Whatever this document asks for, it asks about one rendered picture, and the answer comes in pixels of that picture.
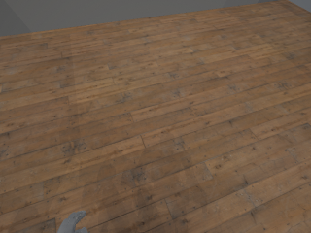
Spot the robot left hand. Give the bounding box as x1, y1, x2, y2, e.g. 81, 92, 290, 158
56, 210, 90, 233

